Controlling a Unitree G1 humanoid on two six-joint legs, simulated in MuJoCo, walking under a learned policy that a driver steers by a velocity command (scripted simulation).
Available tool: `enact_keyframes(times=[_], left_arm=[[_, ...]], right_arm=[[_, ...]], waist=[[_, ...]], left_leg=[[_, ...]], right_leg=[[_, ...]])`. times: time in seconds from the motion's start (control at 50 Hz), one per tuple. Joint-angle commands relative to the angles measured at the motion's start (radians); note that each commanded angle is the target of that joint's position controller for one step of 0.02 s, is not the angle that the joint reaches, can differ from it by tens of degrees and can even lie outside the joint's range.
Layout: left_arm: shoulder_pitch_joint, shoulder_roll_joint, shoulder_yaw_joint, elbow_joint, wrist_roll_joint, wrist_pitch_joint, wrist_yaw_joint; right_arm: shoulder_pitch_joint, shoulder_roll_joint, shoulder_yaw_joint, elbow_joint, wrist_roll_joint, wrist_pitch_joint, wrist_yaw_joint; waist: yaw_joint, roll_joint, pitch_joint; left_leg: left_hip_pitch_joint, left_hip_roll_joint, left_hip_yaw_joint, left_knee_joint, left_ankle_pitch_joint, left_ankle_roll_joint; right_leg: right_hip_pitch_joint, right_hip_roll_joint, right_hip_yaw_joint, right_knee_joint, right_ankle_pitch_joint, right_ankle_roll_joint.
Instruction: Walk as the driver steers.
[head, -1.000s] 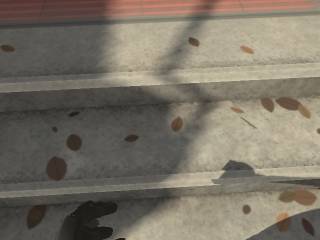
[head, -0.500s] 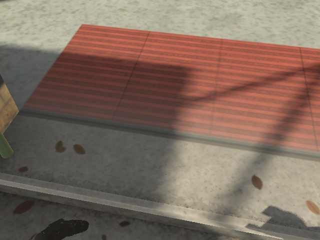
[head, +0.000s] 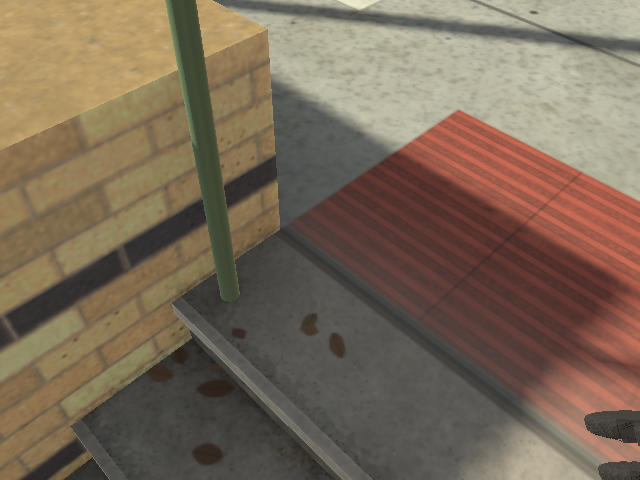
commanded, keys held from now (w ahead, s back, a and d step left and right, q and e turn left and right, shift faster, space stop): shift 0.06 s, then e+shift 0.14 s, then w+e+shift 0.40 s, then w+shift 0.18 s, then w+q+shift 0.22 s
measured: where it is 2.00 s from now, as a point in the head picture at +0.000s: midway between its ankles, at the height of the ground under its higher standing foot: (485, 380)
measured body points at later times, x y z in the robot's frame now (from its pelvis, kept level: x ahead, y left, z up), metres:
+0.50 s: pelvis +0.02 +0.04 -0.10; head +0.02 +0.04 +0.35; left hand +0.19 +0.22 -0.22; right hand -0.05 -0.19 -0.24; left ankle -0.01 +0.14 -0.85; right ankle +0.07 -0.10 -0.51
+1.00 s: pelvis +0.20 -0.11 +0.03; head +0.19 -0.13 +0.48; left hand +0.30 +0.12 -0.10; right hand +0.34 -0.38 -0.03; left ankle +0.29 +0.04 -0.40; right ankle +0.13 -0.15 -0.69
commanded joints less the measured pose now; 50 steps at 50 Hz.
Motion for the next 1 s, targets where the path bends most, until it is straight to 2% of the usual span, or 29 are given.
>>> enact_keyframes(times=[0.02,0.06,0.12,0.14,0.16,0.2,0.22,0.24,0.26,0.28,0.3,0.32,0.38,0.42,0.44,0.46,0.52,0.64,0.68,0.72,0.76,0.78,0.8,0.82,0.84,0.86,0.9,0.96,1.0], left_arm=[[-0.135,0.078,-0.007,-0.106,0.021,-0.024,-0.013],[-0.175,0.074,-0.028,-0.134,0.025,-0.025,-0.034],[-0.229,0.03,-0.075,-0.142,0.009,-0.019,-0.067],[0.062,0.09,0.005,-0.035,-0.005,0.035,-0.025],[-0.187,0.074,-0.066,-0.119,0.023,0.009,-0.077],[0.059,0.075,-0.074,-0.061,0.035,0.03,-0.093],[0.088,-0.024,-0.107,-0.08,0.052,0.034,-0.139],[0.208,-0.077,-0.109,-0.077,0.03,0.019,-0.163],[0.166,0.012,-0.078,-0.055,0.001,0.006,-0.148],[0.102,-0.003,-0.068,-0.034,-0.008,0.0,-0.138],[0.134,0.001,-0.058,-0.031,0.002,-0.008,-0.143],[-0.012,0.027,-0.054,-0.065,0.008,0.004,-0.137],[-0.099,0.021,-0.063,-0.051,-0.002,0.061,-0.136],[-0.156,0.018,-0.067,-0.037,0.029,0.072,-0.153],[-0.323,-0.071,-0.045,-0.128,0.022,0.096,-0.087],[-0.371,-0.082,-0.059,-0.167,0.018,0.115,-0.068],[-0.241,-0.079,-0.036,-0.144,0.001,0.153,-0.06],[-0.372,-0.092,-0.032,-0.237,0.011,0.157,-0.051],[-0.419,-0.091,-0.043,-0.279,0.016,0.146,-0.05],[-0.267,-0.095,-0.058,-0.251,0.005,0.136,-0.054],[-0.005,-0.006,-0.011,-0.205,-0.019,0.117,-0.045],[0.089,0.063,0.015,-0.2,-0.035,0.095,-0.036],[0.125,0.186,0.06,-0.175,-0.016,0.088,-0.036],[0.154,0.33,0.111,-0.104,-0.006,0.075,-0.046],[0.201,0.288,0.121,-0.088,-0.002,0.069,-0.057],[0.183,0.231,0.095,-0.039,0.004,0.067,-0.077],[0.113,0.07,0.053,0.074,0.034,0.04,-0.097],[0.118,-0.044,0.012,0.137,0.029,-0.004,-0.108],[0.109,-0.006,0.015,0.175,0.051,-0.035,-0.116]], right_arm=[[0.09,0.003,0.023,-0.032,-0.012,-0.009,0.018],[0.125,-0.015,0.017,-0.018,-0.019,-0.007,0.017],[0.215,0.055,0.028,0.048,-0.002,-0.013,0.041],[0.263,0.095,0.016,0.071,0.082,0.054,-0.023],[0.142,0.053,0.018,0.036,0.018,0.015,0.025],[0.204,-0.015,-0.03,0.049,-0.008,0.001,-0.007],[0.305,-0.063,-0.053,0.056,-0.037,-0.005,-0.023],[0.245,-0.079,-0.057,0.042,-0.028,0.007,0.017],[0.362,-0.096,-0.07,0.082,-0.094,0.011,0.03],[0.396,-0.046,-0.042,0.133,-0.119,0.011,0.031],[0.257,-0.083,-0.046,0.089,-0.071,0.019,0.03],[0.196,-0.031,-0.015,0.093,-0.071,0.017,0.035],[0.22,0.066,0.045,0.184,-0.076,0.018,0.02],[0.309,0.073,0.058,0.236,-0.084,0.001,-0.007],[0.427,0.012,-0.006,0.297,0.054,-0.029,-0.053],[0.444,-0.003,0.001,0.322,0.069,-0.045,-0.074],[0.464,0.024,-0.006,0.353,0.035,-0.046,-0.097],[0.539,0.075,-0.008,0.346,0.003,-0.039,-0.102],[0.503,0.08,-0.002,0.325,-0.001,-0.044,-0.095],[0.289,0.064,0.008,0.252,0.041,-0.048,-0.094],[0.333,-0.114,-0.032,0.21,0.069,-0.033,-0.094],[0.291,-0.184,-0.066,0.182,0.109,-0.019,-0.073],[0.229,-0.13,-0.072,0.096,0.105,-0.019,-0.06],[0.254,0.019,-0.045,0.029,0.081,-0.03,-0.022],[0.208,0.119,-0.034,0.063,0.008,-0.056,-0.024],[0.17,0.179,-0.026,0.013,0.001,-0.061,-0.023],[0.066,0.307,0.022,-0.061,-0.021,-0.037,-0.028],[0.042,0.316,0.046,-0.064,0.012,0.041,-0.031],[-0.041,0.327,0.044,-0.084,0.033,0.059,-0.051]], waist=[[-0.092,-0.106,-0.064],[-0.124,-0.099,-0.053],[-0.175,-0.049,0.023],[-0.138,-0.031,-0.001],[-0.158,-0.107,0.183],[-0.085,-0.085,0.086],[-0.087,0.068,0.013],[-0.033,0.302,-0.101],[-0.142,0.23,-0.141],[-0.137,0.139,-0.097],[-0.078,0.176,-0.001],[-0.073,0.095,0.153],[-0.062,0.043,0.089],[-0.092,0.066,0.048],[-0.117,-0.083,0.048],[-0.11,-0.061,0.105],[-0.066,0.094,0.104],[-0.075,0.058,0.208],[-0.078,0.003,0.242],[0.031,0.019,0.172],[0.092,0.141,-0.11],[0.161,0.171,-0.205],[0.121,0.072,-0.248],[0.015,-0.312,-0.361],[0.024,-0.134,-0.436],[-0.02,-0.076,-0.388],[-0.138,-0.077,0.059],[-0.172,-0.065,0.209],[-0.166,-0.061,0.229]], left_leg=[[0.085,-0.001,0.01,-0.012,0.064,0.022],[0.185,0.028,0.01,-0.114,0.135,0.015],[0.509,0.092,0.102,-0.803,0.527,-0.038],[0.625,-0.007,0.274,-1.006,0.521,0.017],[0.588,0.073,0.112,-1.221,0.681,0.023],[0.772,0.059,0.17,-1.385,0.828,0.108],[0.928,0.187,0.049,-1.237,1.144,0.245],[1.074,0.39,-0.058,-0.984,1.37,0.425],[1.103,0.471,-0.13,-1.041,0.901,0.465],[0.995,0.412,-0.072,-1.069,0.33,0.335],[0.866,0.57,-0.353,-1.226,-0.222,0.389],[0.79,0.605,-0.447,-1.35,-0.451,0.389],[0.661,0.475,-0.194,-1.377,-0.454,0.255],[0.63,0.391,-0.033,-1.399,-0.446,0.224],[0.64,0.359,0.056,-1.482,-0.386,0.17],[0.589,0.338,0.09,-1.533,-0.361,0.173],[0.8,0.358,0.169,-1.555,-0.281,0.198],[0.997,0.409,0.254,-1.587,-0.167,0.223],[0.964,0.375,0.351,-1.614,0.046,0.202],[0.714,0.293,0.563,-1.539,0.992,0.17],[0.74,0.376,0.437,-1.143,1.876,0.235],[0.737,0.349,0.383,-0.819,1.924,0.204],[0.473,0.246,0.281,-0.399,1.295,0.128],[-0.043,-0.062,-0.014,0.061,0.1,0.068],[-0.071,-0.11,-0.314,0.339,0.097,0.115],[-0.107,-0.107,-0.271,0.486,0.178,0.135],[-0.327,-0.007,-0.129,0.508,0.221,0.168],[-0.449,-0.044,-0.091,0.571,0.119,0.177],[-0.478,-0.096,-0.007,0.641,0.115,0.169]], right_leg=[[0.063,-0.133,0.198,-0.23,0.323,-0.157],[0.004,-0.144,0.171,-0.174,0.256,-0.112],[-0.163,-0.041,0.078,0.006,0.124,0.004],[-0.048,-0.093,0.152,-0.024,0.082,-0.077],[-0.171,-0.103,0.173,0.087,0.02,-0.032],[-0.138,-0.138,0.268,0.213,0.013,-0.056],[-0.304,-0.078,0.24,0.492,-0.114,0.02],[-0.596,0.064,0.103,0.921,-0.514,0.121],[-0.784,0.102,0.16,1.338,-0.41,0.105],[-0.885,0.113,0.239,1.605,-0.202,0.044],[-0.994,0.058,0.339,1.555,-0.019,0.039],[-1.131,0.057,0.381,1.474,0.092,0.023],[-1.054,0.045,0.299,1.461,0.214,-0.064],[-1.001,0.037,0.173,1.393,0.205,-0.098],[-0.812,0.073,0.07,1.257,0.046,-0.068],[-0.766,0.04,0.047,1.157,0.012,-0.053],[-0.84,0.025,0.056,1.252,-0.045,-0.094],[-0.969,-0.032,0.082,1.295,-0.145,-0.152],[-0.87,-0.057,0.056,1.078,-0.167,-0.167],[-0.326,-0.006,-0.057,0.702,-0.189,-0.207],[0.173,0.184,-0.101,0.481,-0.3,-0.183],[0.378,0.23,0.022,0.173,-0.217,-0.181],[0.599,0.143,0.394,-0.208,-0.266,-0.162],[0.95,-0.098,0.908,-0.428,-0.086,-0.209],[0.901,-0.11,0.752,-0.364,0.25,-0.191],[0.691,-0.152,0.805,-0.394,0.021,-0.165],[0.346,-0.115,0.569,-0.431,-0.211,-0.075],[0.154,-0.101,0.328,-0.563,-0.17,-0.014],[0.084,-0.103,0.234,-0.656,-0.026,0.009]])
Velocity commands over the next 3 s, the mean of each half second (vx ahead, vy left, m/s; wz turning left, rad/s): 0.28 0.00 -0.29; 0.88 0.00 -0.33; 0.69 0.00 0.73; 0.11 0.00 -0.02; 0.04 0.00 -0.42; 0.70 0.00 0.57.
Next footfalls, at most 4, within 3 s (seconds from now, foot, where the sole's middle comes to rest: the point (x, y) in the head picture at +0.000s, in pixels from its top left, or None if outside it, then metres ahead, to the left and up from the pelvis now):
0.20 left None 0.03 0.14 -0.88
0.82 right None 0.17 -0.17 -0.72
1.28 left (470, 467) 0.51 -0.17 -0.56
1.72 right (536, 345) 0.78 -0.33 -0.56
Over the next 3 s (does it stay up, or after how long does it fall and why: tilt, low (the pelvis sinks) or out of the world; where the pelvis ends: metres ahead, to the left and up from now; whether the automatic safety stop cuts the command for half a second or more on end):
stays up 0.81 -0.29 0.17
